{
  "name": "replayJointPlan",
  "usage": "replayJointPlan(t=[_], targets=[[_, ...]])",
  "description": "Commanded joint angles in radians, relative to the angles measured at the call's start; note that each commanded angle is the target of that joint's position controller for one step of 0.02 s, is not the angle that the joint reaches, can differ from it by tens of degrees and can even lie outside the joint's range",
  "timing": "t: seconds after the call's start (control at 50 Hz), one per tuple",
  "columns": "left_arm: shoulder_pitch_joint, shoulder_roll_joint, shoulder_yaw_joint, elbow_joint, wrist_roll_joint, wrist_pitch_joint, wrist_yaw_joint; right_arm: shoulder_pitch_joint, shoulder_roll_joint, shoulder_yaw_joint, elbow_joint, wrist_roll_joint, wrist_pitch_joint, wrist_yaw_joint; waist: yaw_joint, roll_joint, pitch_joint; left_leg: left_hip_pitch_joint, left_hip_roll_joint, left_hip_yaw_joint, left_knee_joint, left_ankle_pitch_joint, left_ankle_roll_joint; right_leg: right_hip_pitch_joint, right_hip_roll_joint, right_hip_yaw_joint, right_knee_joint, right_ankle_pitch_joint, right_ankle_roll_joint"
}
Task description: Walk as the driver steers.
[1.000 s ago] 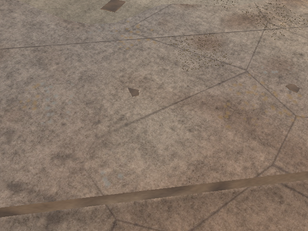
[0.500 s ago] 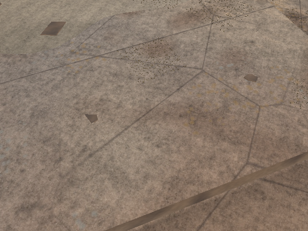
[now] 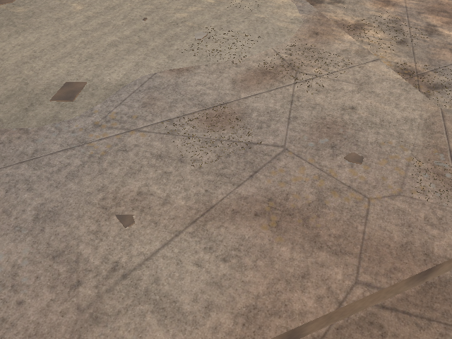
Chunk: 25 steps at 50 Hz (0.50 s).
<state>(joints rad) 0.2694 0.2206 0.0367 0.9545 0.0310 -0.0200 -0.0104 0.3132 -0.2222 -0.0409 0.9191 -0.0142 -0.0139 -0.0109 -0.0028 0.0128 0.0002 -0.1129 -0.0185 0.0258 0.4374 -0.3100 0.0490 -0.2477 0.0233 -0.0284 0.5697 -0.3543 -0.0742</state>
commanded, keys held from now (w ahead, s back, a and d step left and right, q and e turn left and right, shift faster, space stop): w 1.00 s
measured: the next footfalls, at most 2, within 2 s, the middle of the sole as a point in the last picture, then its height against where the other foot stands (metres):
left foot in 0.52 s outside the picture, level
right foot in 0.98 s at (251, 287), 0.10 m higher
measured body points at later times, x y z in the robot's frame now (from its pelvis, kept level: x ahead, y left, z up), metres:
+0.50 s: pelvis +0.20 +0.01 -0.01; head +0.23 +0.01 +0.44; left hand +0.10 +0.23 -0.16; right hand +0.40 -0.21 -0.12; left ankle +0.28 +0.09 -0.72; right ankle +0.02 -0.10 -0.73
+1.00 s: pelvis +0.49 +0.01 +0.01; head +0.53 +0.03 +0.45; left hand +0.72 +0.18 -0.09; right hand +0.36 -0.19 -0.12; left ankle +0.29 +0.09 -0.71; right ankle +0.62 -0.03 -0.65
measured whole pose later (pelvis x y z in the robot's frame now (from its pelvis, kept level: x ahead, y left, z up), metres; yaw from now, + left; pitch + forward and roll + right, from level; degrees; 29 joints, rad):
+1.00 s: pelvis +0.49 +0.01 +0.01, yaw +1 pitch +3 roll -2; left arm -0.03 0.09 -0.07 0.71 0.01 -0.04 -0.01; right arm 0.56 -0.12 0.01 1.12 0.00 -0.08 -0.02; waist -0.02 0.00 0.03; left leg 0.10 -0.01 0.07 0.33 -0.28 0.08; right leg -0.77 0.05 -0.20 1.01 -0.32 -0.17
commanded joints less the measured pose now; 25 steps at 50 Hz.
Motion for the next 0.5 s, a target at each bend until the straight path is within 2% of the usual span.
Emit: replayJointPlan(t=[0.02,0.04,0.06,0.08,0.1,0.12,0.14,0.18,0.22,0.26,0.32,0.34,0.42,0.44,0.46,0.48,0.5], targets=[[0.025,0.043,0.012,-0.026,-0.008,-0.044,-0.007,-0.046,-0.151,-0.045,-0.035,0.005,-0.022,0.01,0.044,0.068,0.134,-0.185,0.219,-0.241,-0.219,-0.276,0.138,0.08,0.011,-0.035,-0.121,0.033,-0.028],[0.117,0.065,0.021,0.01,-0.007,-0.054,0.0,-0.074,-0.128,-0.042,-0.043,0.004,-0.027,0.011,0.083,0.03,0.11,-0.281,0.172,-0.181,-0.124,-0.249,0.113,0.232,-0.004,0.021,-0.172,0.022,-0.04],[0.225,0.144,0.042,0.035,-0.004,-0.063,0.012,-0.132,-0.065,-0.022,-0.08,0.007,-0.035,0.018,0.13,-0.148,0.093,-0.439,0.065,-0.054,0.108,-0.188,0.06,0.348,-0.169,0.305,-0.325,-0.192,-0.093],[0.319,0.217,0.063,0.064,-0.01,-0.061,0.012,-0.161,-0.052,-0.018,-0.115,-0.004,-0.041,0.021,0.153,-0.303,0.102,-0.597,-0.031,0.061,0.351,-0.195,0.037,0.41,-0.362,0.633,-0.463,-0.316,-0.185],[0.276,0.174,0.052,0.061,0.001,-0.057,0.012,-0.178,-0.115,-0.035,-0.109,-0.022,-0.04,0.021,0.12,-0.17,0.137,-0.637,0.009,-0.019,0.503,-0.212,0.052,0.367,-0.388,0.639,-0.447,-0.236,-0.208],[0.206,0.143,0.043,0.039,0.002,-0.059,0.011,-0.15,-0.101,-0.034,-0.09,-0.017,-0.044,0.028,0.074,-0.092,0.128,-0.624,0.042,-0.052,0.554,-0.138,0.059,0.335,-0.35,0.547,-0.434,-0.172,-0.189],[0.155,0.124,0.037,0.025,0.0,-0.064,0.012,-0.126,-0.087,-0.031,-0.072,-0.01,-0.049,0.036,0.043,-0.073,0.108,-0.598,0.066,-0.058,0.561,-0.062,0.059,0.32,-0.309,0.469,-0.445,-0.105,-0.156],[0.135,0.095,0.024,0.031,-0.009,-0.078,0.015,-0.126,-0.082,-0.03,-0.057,-0.023,-0.046,0.046,0.027,-0.073,0.081,-0.568,0.083,-0.032,0.552,0.038,0.033,0.318,-0.25,0.336,-0.461,0.087,-0.119],[0.178,0.085,0.018,0.06,-0.015,-0.085,0.017,-0.144,-0.069,-0.026,-0.058,-0.028,-0.036,0.05,0.027,-0.081,0.065,-0.577,0.08,-0.001,0.555,0.08,0.001,0.33,-0.226,0.253,-0.445,0.282,-0.118],[0.216,0.085,0.013,0.085,-0.019,-0.086,0.021,-0.206,-0.058,-0.021,-0.077,-0.027,-0.03,0.05,0.036,-0.082,0.078,-0.603,0.085,0.022,0.521,0.108,-0.027,0.325,-0.219,0.203,-0.44,0.401,-0.125],[0.236,0.08,0.005,0.102,-0.013,-0.083,0.024,-0.297,-0.039,-0.008,-0.11,-0.019,-0.027,0.048,0.051,-0.106,0.094,-0.569,0.073,0.058,0.415,0.153,-0.041,0.284,-0.2,0.141,-0.43,0.505,-0.127],[0.251,0.078,0.003,0.109,-0.008,-0.08,0.025,-0.3,-0.03,-0.003,-0.109,-0.016,-0.023,0.044,0.055,-0.131,0.091,-0.549,0.068,0.075,0.415,0.142,-0.034,0.282,-0.201,0.128,-0.411,0.541,-0.132],[0.281,0.089,0.004,0.128,0.0,-0.075,0.035,-0.356,-0.037,0.0,-0.142,-0.021,-0.021,0.029,0.047,-0.108,0.125,-0.596,0.069,0.076,0.392,0.094,0.023,0.368,-0.27,0.146,-0.348,0.73,-0.144],[0.25,0.089,0.002,0.123,0.0,-0.074,0.037,-0.328,-0.034,0.0,-0.138,-0.017,-0.025,0.023,0.02,-0.103,0.115,-0.536,0.055,0.08,0.351,0.084,0.041,0.36,-0.258,0.111,-0.303,0.86,-0.128],[0.218,0.079,-0.002,0.115,0.0,-0.072,0.036,-0.261,-0.049,-0.007,-0.116,-0.013,-0.033,0.018,-0.016,-0.077,0.078,-0.406,0.011,0.104,0.299,0.066,0.06,0.338,-0.213,0.063,-0.207,1.05,-0.101],[0.238,0.09,0.0,0.128,0.002,-0.066,0.034,-0.141,-0.063,-0.019,-0.074,-0.011,-0.045,0.011,-0.056,-0.065,0.006,-0.224,-0.046,0.127,0.228,0.065,0.072,0.327,-0.179,0.059,-0.014,1.207,-0.09],[0.191,0.136,0.013,0.124,-0.017,-0.063,0.033,0.025,-0.06,-0.03,-0.022,-0.007,-0.058,0.005,-0.15,-0.096,-0.047,0.011,-0.036,0.099,0.002,0.23,0.083,0.231,-0.159,0.051,0.189,1.112,-0.069]])
Velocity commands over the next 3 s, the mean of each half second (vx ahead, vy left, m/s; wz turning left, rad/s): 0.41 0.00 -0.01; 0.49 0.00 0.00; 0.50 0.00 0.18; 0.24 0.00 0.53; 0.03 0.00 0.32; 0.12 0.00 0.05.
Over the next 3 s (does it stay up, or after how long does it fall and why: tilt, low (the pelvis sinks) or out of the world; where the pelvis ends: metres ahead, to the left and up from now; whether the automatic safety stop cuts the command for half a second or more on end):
stays up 1.07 0.06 0.10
